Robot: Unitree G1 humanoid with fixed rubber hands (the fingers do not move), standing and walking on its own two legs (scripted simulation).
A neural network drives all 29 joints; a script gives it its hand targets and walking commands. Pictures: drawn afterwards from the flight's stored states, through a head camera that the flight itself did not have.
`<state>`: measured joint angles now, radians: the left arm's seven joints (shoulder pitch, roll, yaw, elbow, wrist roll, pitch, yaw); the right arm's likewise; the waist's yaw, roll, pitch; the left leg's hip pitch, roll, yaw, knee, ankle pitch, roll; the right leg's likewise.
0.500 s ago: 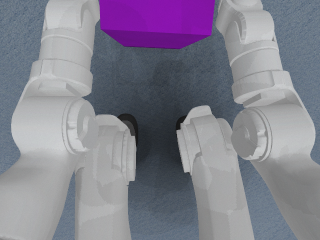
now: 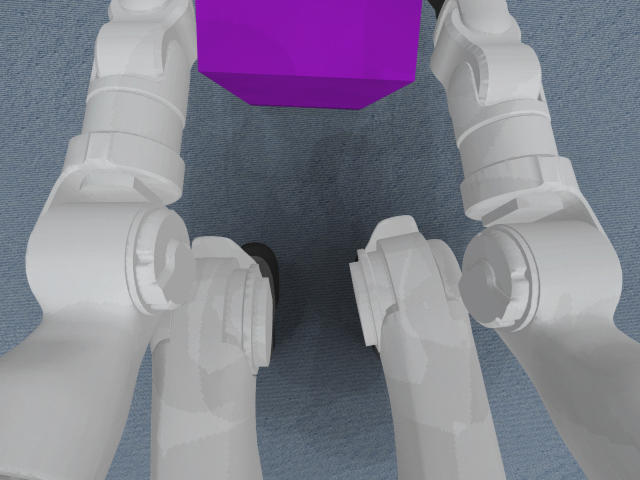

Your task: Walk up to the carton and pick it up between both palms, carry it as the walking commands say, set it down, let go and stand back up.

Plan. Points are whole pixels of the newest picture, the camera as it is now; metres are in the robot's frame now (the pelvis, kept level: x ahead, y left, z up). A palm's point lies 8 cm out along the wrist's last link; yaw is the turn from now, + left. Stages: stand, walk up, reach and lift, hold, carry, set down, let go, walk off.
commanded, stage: set down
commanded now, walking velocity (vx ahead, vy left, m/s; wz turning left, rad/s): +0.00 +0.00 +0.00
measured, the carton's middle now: out of the picture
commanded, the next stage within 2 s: none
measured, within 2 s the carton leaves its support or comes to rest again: neither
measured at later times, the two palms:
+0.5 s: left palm out of the picture +0.56 +0.11 -0.16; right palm out of the picture +0.53 -0.14 -0.16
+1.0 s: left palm out of the picture +0.56 +0.13 -0.16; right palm out of the picture +0.53 -0.19 -0.15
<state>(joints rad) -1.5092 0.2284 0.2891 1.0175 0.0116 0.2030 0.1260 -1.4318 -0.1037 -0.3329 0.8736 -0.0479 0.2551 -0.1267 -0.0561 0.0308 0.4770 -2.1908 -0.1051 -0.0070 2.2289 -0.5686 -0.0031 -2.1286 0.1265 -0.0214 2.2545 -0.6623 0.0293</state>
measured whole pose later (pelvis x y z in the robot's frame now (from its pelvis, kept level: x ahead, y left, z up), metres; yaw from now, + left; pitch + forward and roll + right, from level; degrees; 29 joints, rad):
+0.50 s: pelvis +0.00 +0.00 +0.00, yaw +0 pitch +29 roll -2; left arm -1.52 0.23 0.30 1.05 0.04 0.17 0.10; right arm -1.44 -0.11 -0.35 0.90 -0.09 0.22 -0.09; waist -0.06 0.03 0.49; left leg -2.18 -0.10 0.00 2.24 -0.57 0.00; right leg -2.12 0.13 -0.02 2.27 -0.67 0.03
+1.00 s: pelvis -0.01 +0.00 +0.02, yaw -1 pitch +31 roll -1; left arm -1.55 0.35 0.10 1.10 -0.13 0.09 0.14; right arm -1.50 -0.31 -0.14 1.05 0.19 0.10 -0.14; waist -0.05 -0.04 0.52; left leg -2.16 -0.08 -0.02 2.16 -0.54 -0.02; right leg -2.13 0.13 -0.03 2.18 -0.60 0.02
